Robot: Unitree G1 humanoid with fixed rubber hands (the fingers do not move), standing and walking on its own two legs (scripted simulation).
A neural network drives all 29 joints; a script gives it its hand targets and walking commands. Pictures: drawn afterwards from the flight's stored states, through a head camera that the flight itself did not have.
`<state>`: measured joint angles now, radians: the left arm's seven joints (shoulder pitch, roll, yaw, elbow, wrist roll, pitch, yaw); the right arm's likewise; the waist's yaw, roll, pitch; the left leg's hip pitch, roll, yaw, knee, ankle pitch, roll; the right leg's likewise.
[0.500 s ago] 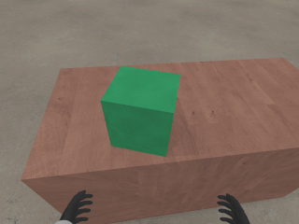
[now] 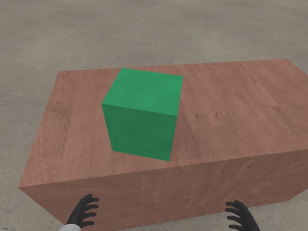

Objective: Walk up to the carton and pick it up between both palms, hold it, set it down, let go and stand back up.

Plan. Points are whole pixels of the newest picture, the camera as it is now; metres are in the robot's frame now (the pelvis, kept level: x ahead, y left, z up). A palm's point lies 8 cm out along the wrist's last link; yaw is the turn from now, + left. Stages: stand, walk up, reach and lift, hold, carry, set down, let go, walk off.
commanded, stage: let go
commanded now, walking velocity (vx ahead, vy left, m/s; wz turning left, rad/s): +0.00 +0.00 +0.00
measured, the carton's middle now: (145, 115) +0.46 +0.06 +0.03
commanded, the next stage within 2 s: stand in 0.08 s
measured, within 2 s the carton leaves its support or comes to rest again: neither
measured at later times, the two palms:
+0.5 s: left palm out of the picture +0.07 +0.28 -0.10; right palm out of the picture +0.09 -0.24 -0.11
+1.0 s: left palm out of the picture +0.01 +0.28 -0.12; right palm out of the picture +0.05 -0.23 -0.12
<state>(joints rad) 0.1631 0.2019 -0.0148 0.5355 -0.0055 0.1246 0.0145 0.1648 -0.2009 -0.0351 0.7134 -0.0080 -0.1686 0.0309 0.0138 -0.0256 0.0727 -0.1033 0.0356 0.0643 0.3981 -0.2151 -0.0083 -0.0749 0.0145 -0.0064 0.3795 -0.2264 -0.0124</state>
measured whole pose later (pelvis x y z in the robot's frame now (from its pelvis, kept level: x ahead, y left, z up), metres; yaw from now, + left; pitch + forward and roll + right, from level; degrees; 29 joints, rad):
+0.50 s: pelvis -0.01 +0.02 -0.01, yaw +2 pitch -2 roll +0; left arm 0.34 0.26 0.03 0.67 0.02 -0.03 0.00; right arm 0.29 -0.26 -0.03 0.75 -0.01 -0.04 0.02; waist 0.01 0.01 0.01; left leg -0.21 0.00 0.04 0.49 -0.24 0.02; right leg -0.17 -0.02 -0.02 0.46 -0.26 0.02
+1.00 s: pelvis -0.03 +0.02 -0.01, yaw +3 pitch -2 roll +0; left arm 0.40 0.27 0.00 0.73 0.02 -0.03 0.00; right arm 0.33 -0.27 0.00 0.77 -0.01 -0.02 0.01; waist 0.00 0.01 0.02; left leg -0.25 -0.02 0.03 0.50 -0.22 0.03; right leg -0.21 -0.04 -0.03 0.50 -0.25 0.03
